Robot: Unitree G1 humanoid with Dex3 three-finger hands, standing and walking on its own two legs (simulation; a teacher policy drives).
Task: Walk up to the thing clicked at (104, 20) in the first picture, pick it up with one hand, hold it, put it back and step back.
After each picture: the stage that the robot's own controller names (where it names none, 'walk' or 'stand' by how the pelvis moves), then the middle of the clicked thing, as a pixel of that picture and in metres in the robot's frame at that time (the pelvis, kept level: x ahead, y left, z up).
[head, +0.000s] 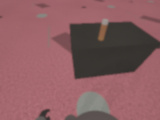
stand; (102, 30) +1.03 -0.11 +0.04
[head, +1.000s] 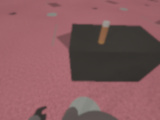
walk; (103, 33) +0.93 -0.08 +0.07
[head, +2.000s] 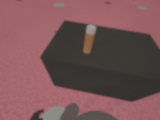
walk; (88, 40) +0.64 +0.11 +0.08
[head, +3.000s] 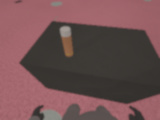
stand; (67, 43) +0.56 +0.23 +0.08
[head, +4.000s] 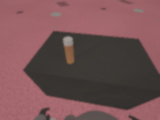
walk; (69, 51) +0.55 +0.21 +0.04
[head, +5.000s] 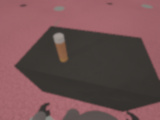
stand; (61, 49) +0.53 +0.27 +0.06
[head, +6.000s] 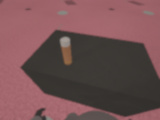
stand; (66, 52) +0.53 +0.23 +0.04
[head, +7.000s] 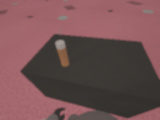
walk; (63, 54) +0.54 +0.25 +0.05
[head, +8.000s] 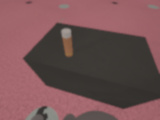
stand; (67, 44) +0.60 +0.22 +0.05
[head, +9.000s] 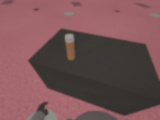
stand; (70, 48) +0.61 +0.21 +0.04
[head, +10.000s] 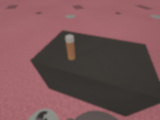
stand; (70, 48) +0.62 +0.22 +0.04
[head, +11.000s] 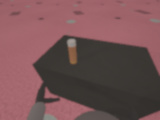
rise first; (72, 52) +0.60 +0.22 +0.04
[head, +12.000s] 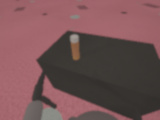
go down; (75, 48) +0.63 +0.20 +0.04
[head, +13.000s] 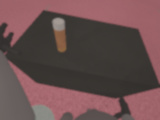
go down; (60, 37) +0.60 +0.19 +0.07
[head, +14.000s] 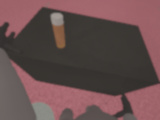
approach; (59, 33) +0.62 +0.20 +0.09
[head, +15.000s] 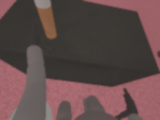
close in; (47, 19) +0.64 +0.21 +0.13
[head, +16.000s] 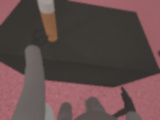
close; (49, 23) +0.62 +0.20 +0.13
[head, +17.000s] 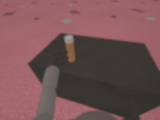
lift; (70, 49) +0.61 +0.20 +0.08
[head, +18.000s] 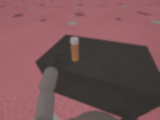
close; (74, 50) +0.64 +0.19 +0.06
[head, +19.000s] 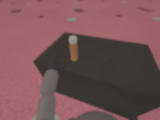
stand; (73, 49) +0.63 +0.19 +0.05
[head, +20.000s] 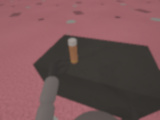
hold; (73, 51) +0.61 +0.19 +0.05
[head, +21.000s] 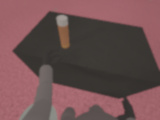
go down; (64, 33) +0.64 +0.20 +0.09
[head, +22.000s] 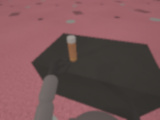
hold; (72, 49) +0.62 +0.20 +0.08
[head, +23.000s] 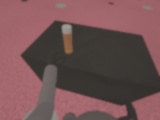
stand; (67, 40) +0.63 +0.20 +0.07
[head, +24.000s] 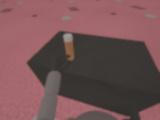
hold; (69, 48) +0.61 +0.21 +0.08
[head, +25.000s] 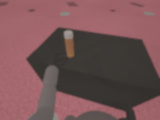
hold; (69, 45) +0.64 +0.20 +0.06
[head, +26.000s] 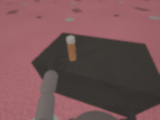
close; (71, 49) +0.63 +0.20 +0.05
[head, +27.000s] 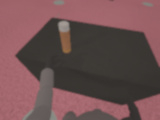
hold; (65, 39) +0.61 +0.20 +0.10
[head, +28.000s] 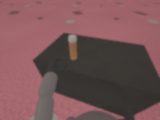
close; (73, 48) +0.65 +0.20 +0.06
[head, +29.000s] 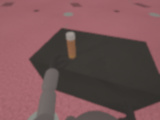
close; (71, 46) +0.63 +0.20 +0.06
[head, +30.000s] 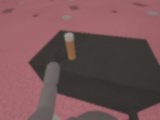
crouch; (70, 47) +0.62 +0.20 +0.08
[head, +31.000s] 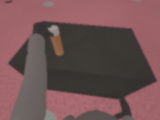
lower; (56, 42) +0.62 +0.21 +0.07
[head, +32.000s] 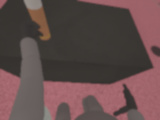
lower; (39, 21) +0.64 +0.21 +0.13
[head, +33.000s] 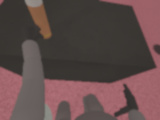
lower; (40, 18) +0.64 +0.21 +0.13
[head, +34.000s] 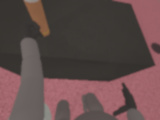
lower; (38, 15) +0.64 +0.22 +0.14
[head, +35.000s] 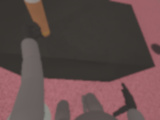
lower; (38, 15) +0.64 +0.21 +0.13
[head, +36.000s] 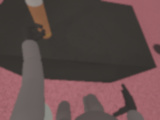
open; (40, 18) +0.64 +0.21 +0.13
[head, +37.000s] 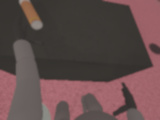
withdraw; (30, 13) +0.79 +0.30 +0.04
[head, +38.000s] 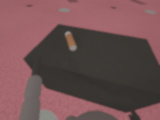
sink last; (70, 40) +0.77 +0.24 -0.01
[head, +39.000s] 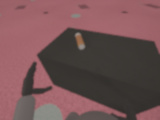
stand; (79, 40) +0.85 +0.21 -0.01
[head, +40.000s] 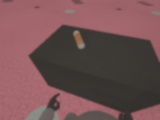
stand; (78, 39) +0.83 +0.17 -0.01
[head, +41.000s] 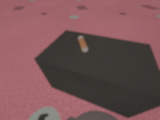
stand; (82, 43) +0.86 +0.14 -0.05
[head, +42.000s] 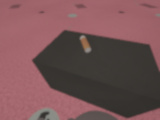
stand; (85, 43) +0.85 +0.10 -0.05
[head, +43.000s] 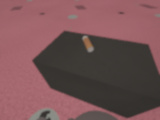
stand; (87, 43) +0.87 +0.08 -0.05
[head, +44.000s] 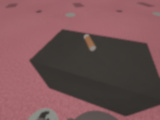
stand; (89, 42) +0.87 +0.05 -0.05
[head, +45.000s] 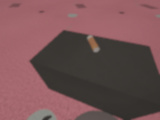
walk; (92, 43) +0.86 +0.00 -0.05
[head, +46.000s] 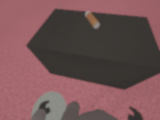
walk; (91, 19) +1.02 +0.06 -0.02
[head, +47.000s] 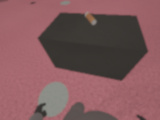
walk; (90, 18) +1.25 +0.11 -0.04
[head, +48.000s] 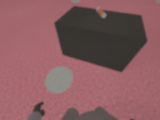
stand; (101, 12) +1.52 -0.06 -0.02
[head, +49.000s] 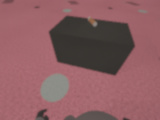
stand; (92, 21) +1.51 +0.00 -0.04
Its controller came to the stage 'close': yes
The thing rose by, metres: 0.00
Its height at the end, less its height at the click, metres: -0.09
